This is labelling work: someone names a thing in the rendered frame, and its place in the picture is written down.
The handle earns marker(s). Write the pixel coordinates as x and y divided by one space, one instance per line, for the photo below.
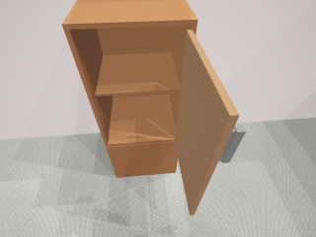
233 142

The cupboard door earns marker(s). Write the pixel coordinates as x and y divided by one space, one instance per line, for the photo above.
205 120

